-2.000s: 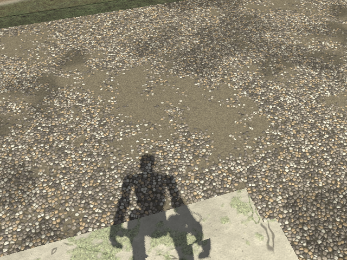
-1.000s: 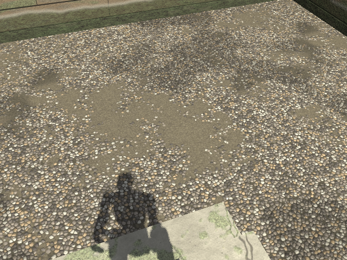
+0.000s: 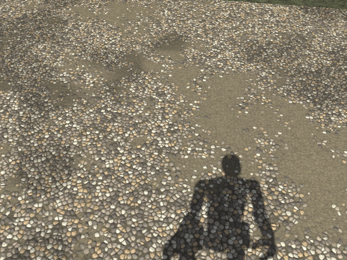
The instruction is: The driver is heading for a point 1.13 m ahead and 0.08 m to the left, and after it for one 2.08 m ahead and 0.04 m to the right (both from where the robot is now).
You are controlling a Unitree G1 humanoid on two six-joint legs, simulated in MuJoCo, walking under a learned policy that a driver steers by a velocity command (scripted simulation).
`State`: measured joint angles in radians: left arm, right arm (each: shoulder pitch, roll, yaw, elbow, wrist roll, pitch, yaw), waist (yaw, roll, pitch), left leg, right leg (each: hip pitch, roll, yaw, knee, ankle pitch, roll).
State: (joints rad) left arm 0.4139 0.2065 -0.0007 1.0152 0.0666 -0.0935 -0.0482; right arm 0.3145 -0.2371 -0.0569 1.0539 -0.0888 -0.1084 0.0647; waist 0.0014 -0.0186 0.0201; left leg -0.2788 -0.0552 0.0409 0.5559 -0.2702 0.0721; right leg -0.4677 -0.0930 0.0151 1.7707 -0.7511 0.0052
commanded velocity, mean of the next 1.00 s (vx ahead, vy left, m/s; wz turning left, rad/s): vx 0.50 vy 0.00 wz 0.37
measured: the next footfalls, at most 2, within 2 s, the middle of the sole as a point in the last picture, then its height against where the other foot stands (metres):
right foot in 0.28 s outside the picture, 0.17 m lower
left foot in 0.94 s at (132, 251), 0.17 m lower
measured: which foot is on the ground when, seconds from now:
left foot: down 0.00-0.30, up 0.32-0.92, down 0.94-1.00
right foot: up 0.00-0.26, down 0.28-0.94, up 0.96-1.00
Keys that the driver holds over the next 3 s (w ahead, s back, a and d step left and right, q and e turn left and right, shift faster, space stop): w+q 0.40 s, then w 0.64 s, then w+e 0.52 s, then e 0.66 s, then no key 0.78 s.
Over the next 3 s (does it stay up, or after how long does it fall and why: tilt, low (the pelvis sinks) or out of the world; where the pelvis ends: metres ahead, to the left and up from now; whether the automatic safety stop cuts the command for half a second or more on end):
stays up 1.06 0.08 -0.33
